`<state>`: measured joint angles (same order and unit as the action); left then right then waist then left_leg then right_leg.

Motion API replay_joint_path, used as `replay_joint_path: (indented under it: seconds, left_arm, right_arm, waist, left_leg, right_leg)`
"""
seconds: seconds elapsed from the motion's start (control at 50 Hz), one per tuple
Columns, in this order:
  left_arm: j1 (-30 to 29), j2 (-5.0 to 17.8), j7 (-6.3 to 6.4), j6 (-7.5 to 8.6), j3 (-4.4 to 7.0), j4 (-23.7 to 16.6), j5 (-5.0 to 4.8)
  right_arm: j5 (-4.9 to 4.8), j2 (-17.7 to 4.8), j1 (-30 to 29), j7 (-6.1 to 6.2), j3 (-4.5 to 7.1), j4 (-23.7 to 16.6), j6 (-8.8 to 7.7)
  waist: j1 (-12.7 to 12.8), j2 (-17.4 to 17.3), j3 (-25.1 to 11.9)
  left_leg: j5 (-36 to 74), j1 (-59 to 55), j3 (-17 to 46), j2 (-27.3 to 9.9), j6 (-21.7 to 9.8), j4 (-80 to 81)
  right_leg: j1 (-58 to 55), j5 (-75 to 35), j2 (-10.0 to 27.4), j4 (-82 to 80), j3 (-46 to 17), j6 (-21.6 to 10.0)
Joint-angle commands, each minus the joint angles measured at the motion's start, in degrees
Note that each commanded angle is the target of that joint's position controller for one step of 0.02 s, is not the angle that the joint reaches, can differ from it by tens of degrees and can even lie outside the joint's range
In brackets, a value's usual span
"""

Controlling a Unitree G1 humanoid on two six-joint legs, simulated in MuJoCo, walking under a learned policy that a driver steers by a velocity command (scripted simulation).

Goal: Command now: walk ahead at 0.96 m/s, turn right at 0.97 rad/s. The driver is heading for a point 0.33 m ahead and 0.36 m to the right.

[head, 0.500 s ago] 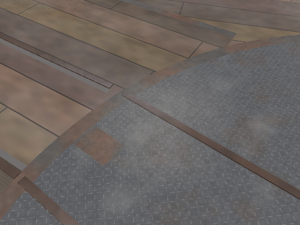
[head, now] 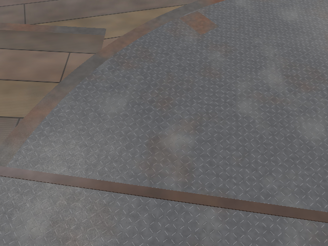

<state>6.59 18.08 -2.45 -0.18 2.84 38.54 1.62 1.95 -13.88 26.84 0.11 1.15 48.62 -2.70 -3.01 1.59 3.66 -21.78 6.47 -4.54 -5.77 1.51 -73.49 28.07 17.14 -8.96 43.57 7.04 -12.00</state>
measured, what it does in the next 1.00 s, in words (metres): walks ahead, turning right: left foot, then right foot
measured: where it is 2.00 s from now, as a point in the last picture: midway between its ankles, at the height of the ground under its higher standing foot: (237, 132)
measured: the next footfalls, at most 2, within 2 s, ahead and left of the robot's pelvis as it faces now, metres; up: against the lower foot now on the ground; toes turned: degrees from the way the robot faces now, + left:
left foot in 0.34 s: +0.59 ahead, +0.10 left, +0.00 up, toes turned -22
right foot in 0.80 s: +0.84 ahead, -0.30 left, +0.00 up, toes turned -47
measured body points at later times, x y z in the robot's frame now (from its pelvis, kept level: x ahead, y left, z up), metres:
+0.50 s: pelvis +0.47 -0.01 +0.03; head +0.50 -0.02 +0.48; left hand +0.71 +0.21 -0.07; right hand +0.43 -0.31 -0.07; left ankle +0.54 +0.11 -0.70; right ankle +0.34 -0.05 -0.58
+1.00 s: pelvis +0.81 -0.26 +0.03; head +0.84 -0.31 +0.48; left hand +1.10 -0.18 -0.08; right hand +0.73 -0.58 -0.03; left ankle +1.02 -0.20 -0.61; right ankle +0.81 -0.27 -0.70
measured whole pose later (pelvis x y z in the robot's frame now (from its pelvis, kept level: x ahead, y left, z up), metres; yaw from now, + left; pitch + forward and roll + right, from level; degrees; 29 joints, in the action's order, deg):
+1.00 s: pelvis +0.81 -0.26 +0.03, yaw -58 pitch +1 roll +0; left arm 15.8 17.3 -0.4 2.0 4.0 41.7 -2.3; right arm 1.2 -15.2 3.2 2.2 1.4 32.5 -6.5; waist 1.9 -0.6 6.6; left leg -22.3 37.3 9.5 -4.2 5.5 -65.3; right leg 14.5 11.0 -14.4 26.4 -6.0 -10.8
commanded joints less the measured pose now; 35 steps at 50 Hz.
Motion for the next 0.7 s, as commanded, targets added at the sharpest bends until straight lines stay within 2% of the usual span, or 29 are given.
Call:
replay_joint_path:
  seconds: [0.02, 0.06, 0.08, 0.1, 0.12, 0.16, 0.2, 0.24, 0.26, 0.28, 0.3, 0.32, 0.34, 0.36, 0.38, 0.4, 0.42, 0.44, 0.46, 0.48, 0.52, 0.54, 0.56, 0.6, 0.62, 0.64, 0.66, 0.68, 0.7]
  left_arm:
    - [15.17, 12.39, 2.21, 0.42, 4.65, 2.39, -0.12]
    - [9.93, 8.96, 2.92, 2.14, 3.15, 2.09, -0.44]
    - [10.13, 8.38, 2.85, 2.95, 2.65, 1.86, -0.93]
    - [10.24, 7.78, 2.55, 3.70, 2.40, 2.19, -1.18]
    - [10.47, 7.79, 2.37, 4.29, 2.35, 2.35, -1.31]
    - [12.22, 8.12, 2.12, 4.97, 2.56, 2.95, -0.80]
    - [14.43, 9.30, 1.82, 5.20, 3.14, 3.95, -1.12]
    - [16.91, 10.25, 1.85, 5.27, 3.45, 5.35, -1.96]
    - [16.87, 10.97, 2.11, 5.14, 3.64, 5.60, -2.09]
    - [16.17, 11.67, 2.41, 5.05, 3.78, 5.66, -2.11]
    - [16.08, 13.20, 2.55, 5.02, 4.05, 5.89, -1.88]
    - [13.84, 15.51, 2.29, 5.04, 4.50, 5.66, -1.25]
    - [10.19, 14.39, 1.96, 5.61, 4.21, 5.14, -0.52]
    - [8.99, 3.42, 2.20, 6.28, 1.52, 3.27, 0.22]
    - [16.57, 1.69, 2.42, 5.96, 0.20, -0.36, -3.52]
    - [12.06, 6.78, 2.88, 4.86, 0.61, 1.95, -1.21]
    - [7.40, 7.53, 2.01, 4.14, 0.95, 1.90, -0.03]
    - [5.95, 6.70, 1.14, 3.36, 0.87, 1.73, 0.25]
    - [4.96, 5.47, 0.07, 2.56, 0.69, 0.88, 0.74]
    - [4.31, 3.80, -0.87, 1.64, 0.25, -0.02, 0.66]
    - [0.75, 0.93, -1.70, 0.35, -0.74, -2.46, 0.61]
    - [-2.17, 0.18, -1.84, 0.23, -1.07, -3.29, 0.79]
    - [-2.62, -0.25, -2.29, 0.15, -1.60, -5.52, 0.69]
    - [-6.73, 1.27, -2.79, 0.03, -1.68, -7.22, 0.34]
    - [-8.68, 1.97, -3.07, 0.03, -1.70, -7.39, 0.20]
    - [-11.22, 1.57, -3.61, 0.19, -2.02, -8.31, 0.42]
    - [-13.02, 1.08, -3.97, 0.40, -2.30, -8.45, 0.54]
    - [-13.14, 0.93, -4.00, 0.62, -2.35, -8.22, 0.47]
    - [-11.78, 1.71, -3.69, 0.83, -2.05, -7.23, 0.31]
  right_arm:
    - [-0.30, -10.56, -12.10, -0.18, 1.54, -12.92, -4.07]
    - [2.17, -9.46, -8.62, -0.36, 1.16, -11.00, -1.89]
    - [2.61, -8.81, -7.60, -0.63, 1.02, -11.70, -0.69]
    - [2.67, -8.38, -10.18, -0.79, 0.81, -12.69, 0.12]
    - [2.42, -8.00, -15.07, -0.93, 0.53, -14.69, 0.44]
    - [1.45, -6.69, -23.53, -1.44, -0.24, -17.72, 0.19]
    - [0.73, -5.56, -26.64, -2.03, -0.84, -18.59, -0.23]
    - [0.14, -6.31, -28.31, -2.04, -0.74, -18.98, -0.51]
    - [-0.06, -6.92, -28.53, -1.85, -0.60, -19.31, -0.63]
    - [-0.07, -8.25, -26.28, -1.45, -0.12, -18.65, -0.68]
    - [-0.21, -10.59, -21.17, -0.77, 0.86, -17.20, -0.75]
    - [-0.73, -13.53, -11.51, 0.24, 2.28, -15.08, -0.92]
    - [-0.57, -16.60, 1.63, 1.65, 3.84, -12.06, -0.85]
    - [1.45, -19.54, 12.00, 2.80, 4.82, -9.68, -1.08]
    - [2.84, -22.47, 3.46, 1.87, 5.29, -11.40, -1.24]
    - [1.99, -15.79, -4.88, 1.27, 4.80, -13.20, -0.90]
    - [1.39, -11.81, -6.53, 0.98, 3.71, -12.53, -0.65]
    - [1.55, -9.91, -7.63, 0.87, 3.38, -11.15, -0.57]
    - [1.24, -9.11, -7.24, 1.08, 2.98, -9.53, -0.96]
    - [0.96, -7.58, -6.71, 0.68, 2.52, -7.72, -1.49]
    - [-0.52, -5.86, -5.44, -0.42, 2.13, -5.00, -2.83]
    - [-0.93, -4.26, -4.21, -0.72, 1.85, -3.64, -3.01]
    - [-0.69, -6.54, -5.93, -0.81, 2.11, -4.07, -3.69]
    - [-0.44, -6.92, -8.20, -0.70, 2.23, -3.58, -4.55]
    - [-0.33, -7.40, -7.76, -0.63, 2.40, -3.23, -4.55]
    - [-0.37, -8.66, -6.03, -0.31, 2.60, -2.37, -4.61]
    - [-0.39, -9.37, -4.02, -0.06, 2.73, -1.49, -4.49]
    - [-0.31, -10.59, -2.80, 0.17, 2.88, -1.13, -4.25]
    - [-0.41, -11.92, -1.35, 0.46, 3.11, -1.16, -3.69]
  waist:
    - [6.38, -6.26, -3.83]
    - [0.73, -7.76, -0.26]
    - [-0.49, -4.93, -0.46]
    - [-0.47, -3.85, 1.42]
    - [0.36, -3.29, 3.91]
    - [2.67, -2.78, 6.41]
    - [4.71, -1.22, 4.25]
    - [6.43, -0.21, 1.54]
    - [6.35, 0.65, 0.54]
    - [5.06, 0.44, -1.58]
    - [2.72, 0.47, -6.06]
    - [-3.28, 0.98, -11.37]
    - [-10.77, 0.60, -16.75]
    - [-11.81, -12.90, -22.10]
    - [-2.62, -28.59, -28.51]
    - [-2.73, -15.35, -18.91]
    - [-3.01, -8.73, -12.29]
    - [-1.70, -4.67, -8.67]
    - [-0.44, -5.47, -6.10]
    - [0.84, -6.96, -3.50]
    - [2.28, -5.95, -0.10]
    - [1.90, -4.59, 0.88]
    - [3.75, -8.18, 0.65]
    - [4.99, -6.66, 3.68]
    - [4.58, -4.40, 4.89]
    - [4.07, -3.41, 5.89]
    - [3.20, -2.74, 6.25]
    - [3.51, -3.12, 5.61]
    - [4.25, -4.05, 3.39]
  left_leg:
    - [3.96, 41.75, 7.59, -0.82, -1.00, -8.05]
    - [0.84, 34.11, 7.97, -3.25, 0.65, -2.57]
    - [-1.29, 32.47, 7.78, -3.64, 1.80, 0.54]
    - [-2.14, 31.79, 6.87, -4.16, 2.80, 4.40]
    - [0.90, 31.37, 5.55, -4.23, 3.50, 9.33]
    - [11.63, 28.72, 3.65, -2.66, 3.82, 20.28]
    - [22.97, 22.86, 3.15, 0.02, 2.45, 30.02]
    - [27.28, 19.44, 2.94, 2.44, 0.64, 35.29]
    - [26.85, 17.00, 3.46, 3.33, -0.13, 38.34]
    - [24.83, 12.25, 3.79, 4.92, -0.69, 41.01]
    - [20.70, 4.84, 3.96, 6.91, -1.17, 40.95]
    - [15.85, -6.40, 4.36, 6.74, -1.55, 40.21]
    - [9.96, -20.97, 5.77, 3.30, -2.13, 38.76]
    - [-7.74, -32.44, 20.77, -11.74, -3.05, 40.25]
    - [-17.29, -34.78, 55.13, -24.35, -7.80, 55.86]
    - [-26.66, -24.91, 50.55, -20.18, -8.35, 58.87]
    - [-18.27, -17.60, 38.81, -17.30, -8.11, 57.44]
    - [-13.30, -11.63, 33.21, -15.28, -8.23, 58.67]
    - [-9.06, -6.53, 27.55, -13.96, -7.95, 59.36]
    - [-5.40, -3.00, 22.58, -13.19, -7.13, 60.31]
    - [3.93, -0.85, 14.05, -12.71, -5.65, 62.71]
    - [11.85, -0.57, 6.08, -9.34, -3.57, 62.80]
    - [14.76, 1.30, 4.91, -11.35, -4.56, 64.31]
    - [20.27, 3.38, -2.28, -9.58, -4.26, 67.50]
    - [23.65, 2.74, -5.93, -7.81, -3.87, 68.67]
    - [27.56, 1.62, -8.61, -7.33, -3.54, 69.47]
    - [34.34, 0.12, -10.77, -6.53, -3.26, 69.36]
    - [47.36, -2.13, -12.24, -6.64, -3.13, 67.36]
    - [63.05, -6.20, -12.91, -6.76, -2.82, 63.32]
  right_leg:
    - [-35.80, 5.43, 20.32, -30.52, -43.27, -9.65]
    - [-22.89, -2.05, 13.50, -30.55, -33.03, -7.94]
    - [-18.80, -3.15, 13.02, -31.06, -32.44, -9.08]
    - [-13.42, -1.90, 12.01, -32.88, -32.07, -9.24]
    - [-9.05, -2.22, 10.55, -34.92, -30.73, -8.87]
    - [-5.13, -9.29, 7.70, -35.80, -28.74, -6.94]
    - [-6.78, -21.22, 7.14, -34.70, -27.90, -4.61]
    - [-13.58, -32.72, 8.85, -33.04, -28.92, -3.13]
    - [-16.36, -36.70, 9.56, -31.01, -29.42, -2.17]
    - [-19.04, -44.02, 9.25, -27.04, -29.24, -0.59]
    - [-21.34, -52.75, 9.16, -19.84, -29.42, 1.05]
    - [-19.22, -54.45, 9.04, -7.45, -29.27, 2.41]
    - [-11.55, -49.03, 6.48, 7.74, -27.17, 3.49]
    - [-0.02, 1.17, 1.47, 30.78, -22.35, 3.49]
    - [12.58, 11.31, -0.67, 41.36, -17.13, 4.58]
    - [15.64, 3.32, 5.29, 41.42, -15.43, 4.08]
    - [14.84, -0.62, 8.10, 38.07, -13.70, 4.46]
    - [14.44, -1.49, 9.51, 36.97, -12.56, 4.87]
    - [13.42, -1.45, 11.41, 35.48, -13.06, 5.22]
    - [13.25, -1.31, 12.48, 34.58, -12.96, 5.60]
    - [16.24, -2.73, 14.29, 32.64, -12.49, 5.69]
    - [16.51, -5.00, 14.04, 31.34, -11.10, 5.27]
    - [16.15, -8.13, 14.40, 28.36, -10.76, 5.46]
    - [15.34, -13.62, 14.49, 20.39, -8.68, 5.75]
    - [14.09, -15.44, 13.41, 15.50, -5.58, 5.35]
    - [12.24, -16.75, 12.85, 9.41, -2.97, 4.32]
    - [9.52, -17.37, 11.47, 5.32, 0.10, 3.22]
    - [6.11, -17.42, 9.43, 2.51, 2.16, 2.16]
    - [3.39, -16.05, 6.64, 1.52, 4.25, 1.31]
Keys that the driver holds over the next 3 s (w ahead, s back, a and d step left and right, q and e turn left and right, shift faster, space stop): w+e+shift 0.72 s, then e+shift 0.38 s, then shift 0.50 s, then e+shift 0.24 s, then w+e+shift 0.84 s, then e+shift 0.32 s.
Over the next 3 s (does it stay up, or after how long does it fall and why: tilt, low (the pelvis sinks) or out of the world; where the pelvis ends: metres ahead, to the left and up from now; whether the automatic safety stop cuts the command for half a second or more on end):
stays up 0.58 -0.99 0.03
